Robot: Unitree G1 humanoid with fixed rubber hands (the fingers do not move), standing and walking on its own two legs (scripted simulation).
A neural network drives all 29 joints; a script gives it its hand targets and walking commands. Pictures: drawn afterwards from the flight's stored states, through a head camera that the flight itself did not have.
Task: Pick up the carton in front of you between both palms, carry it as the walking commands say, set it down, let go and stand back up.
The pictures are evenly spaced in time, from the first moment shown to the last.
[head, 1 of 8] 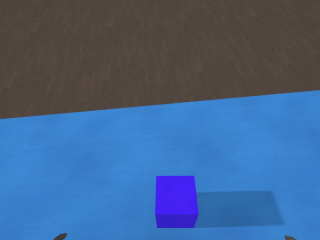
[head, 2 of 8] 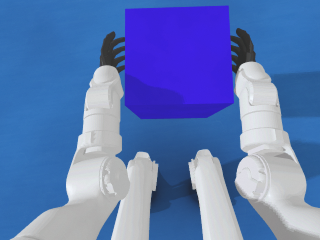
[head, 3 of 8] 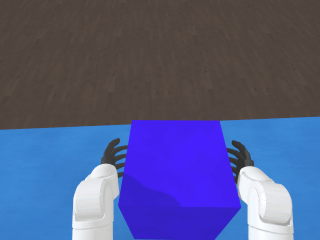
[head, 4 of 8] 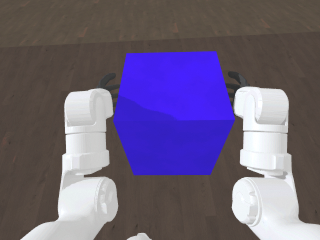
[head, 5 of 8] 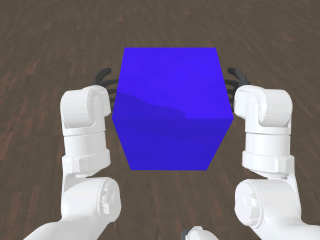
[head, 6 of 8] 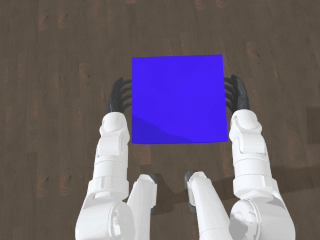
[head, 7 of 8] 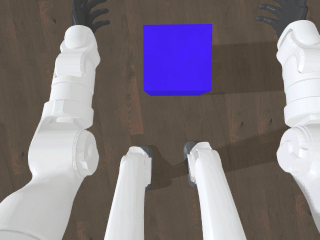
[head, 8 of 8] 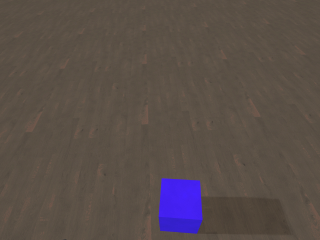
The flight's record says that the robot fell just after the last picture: no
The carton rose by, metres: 1.16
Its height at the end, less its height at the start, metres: +0.42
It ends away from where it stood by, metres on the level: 5.38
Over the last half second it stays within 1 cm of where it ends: yes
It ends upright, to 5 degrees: yes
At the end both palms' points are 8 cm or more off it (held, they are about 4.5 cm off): yes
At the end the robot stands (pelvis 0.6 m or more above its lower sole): yes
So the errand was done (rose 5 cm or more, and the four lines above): yes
